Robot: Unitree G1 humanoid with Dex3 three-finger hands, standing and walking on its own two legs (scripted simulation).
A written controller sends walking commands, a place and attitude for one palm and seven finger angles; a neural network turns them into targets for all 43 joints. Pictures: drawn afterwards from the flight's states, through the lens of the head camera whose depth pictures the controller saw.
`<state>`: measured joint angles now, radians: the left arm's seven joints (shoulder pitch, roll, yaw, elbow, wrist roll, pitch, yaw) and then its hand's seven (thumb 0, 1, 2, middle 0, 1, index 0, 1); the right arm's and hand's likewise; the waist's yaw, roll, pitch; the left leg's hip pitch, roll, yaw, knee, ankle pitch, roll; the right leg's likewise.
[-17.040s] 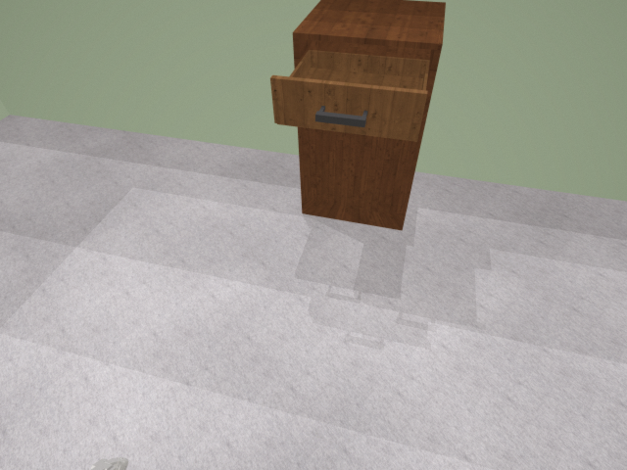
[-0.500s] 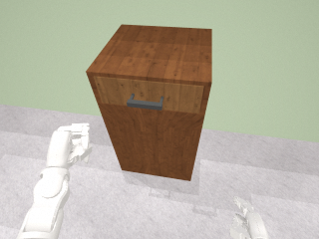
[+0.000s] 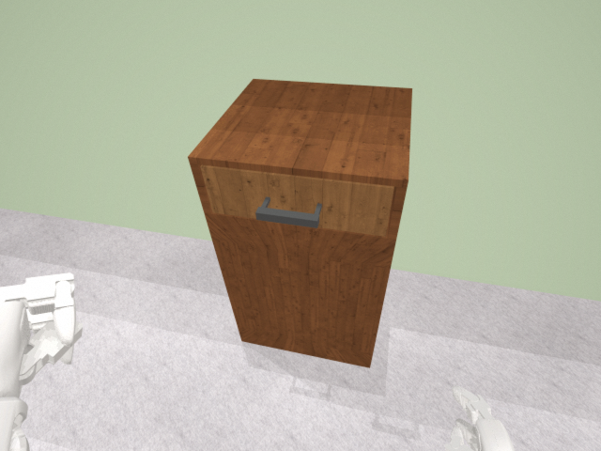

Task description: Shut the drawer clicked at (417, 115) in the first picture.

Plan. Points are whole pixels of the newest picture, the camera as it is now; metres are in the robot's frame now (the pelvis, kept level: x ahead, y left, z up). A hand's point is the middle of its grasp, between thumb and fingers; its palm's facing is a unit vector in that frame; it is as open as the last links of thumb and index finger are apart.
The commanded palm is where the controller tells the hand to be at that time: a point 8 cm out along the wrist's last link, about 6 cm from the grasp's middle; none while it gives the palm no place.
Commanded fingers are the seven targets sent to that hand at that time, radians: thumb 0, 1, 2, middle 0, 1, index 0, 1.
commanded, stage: draw the hand back to the body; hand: left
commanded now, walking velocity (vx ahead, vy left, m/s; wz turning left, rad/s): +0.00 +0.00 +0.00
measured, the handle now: (290, 210) +0.61 +0.12 -0.05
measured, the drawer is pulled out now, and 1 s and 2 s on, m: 0.00 0.00 0.00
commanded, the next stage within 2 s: step back with the hand held close in 0.10 s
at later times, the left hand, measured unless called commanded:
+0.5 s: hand (85, 343) +0.17 +0.25 +0.15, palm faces +0.31 -0.81 -0.49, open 3.2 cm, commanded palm +0.11 +0.29 +0.18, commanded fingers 0.00 0.90 0.90 -1.40 -1.60 -1.40 -1.60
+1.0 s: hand (46, 397) +0.11 +0.25 +0.15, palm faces +0.37 -0.79 -0.49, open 3.2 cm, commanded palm +0.05 +0.29 +0.18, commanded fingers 0.00 0.90 0.90 -1.40 -1.60 -1.40 -1.60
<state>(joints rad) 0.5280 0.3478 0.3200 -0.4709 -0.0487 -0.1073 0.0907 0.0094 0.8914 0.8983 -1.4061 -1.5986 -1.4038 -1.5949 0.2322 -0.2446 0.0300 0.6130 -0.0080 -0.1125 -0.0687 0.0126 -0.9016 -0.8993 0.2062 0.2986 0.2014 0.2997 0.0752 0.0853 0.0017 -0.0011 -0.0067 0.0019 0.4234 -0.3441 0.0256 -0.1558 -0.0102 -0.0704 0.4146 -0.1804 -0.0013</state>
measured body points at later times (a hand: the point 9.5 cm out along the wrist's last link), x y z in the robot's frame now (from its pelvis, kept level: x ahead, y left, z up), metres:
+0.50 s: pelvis -0.03 +0.01 +0.00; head -0.02 +0.00 +0.45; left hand +0.15 +0.29 +0.17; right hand +0.13 -0.24 -0.09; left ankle -0.07 +0.10 -0.74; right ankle +0.03 -0.12 -0.74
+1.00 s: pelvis -0.08 +0.01 -0.02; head -0.07 +0.02 +0.43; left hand +0.09 +0.29 +0.18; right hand +0.08 -0.24 -0.09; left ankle -0.07 +0.10 -0.74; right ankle +0.03 -0.12 -0.74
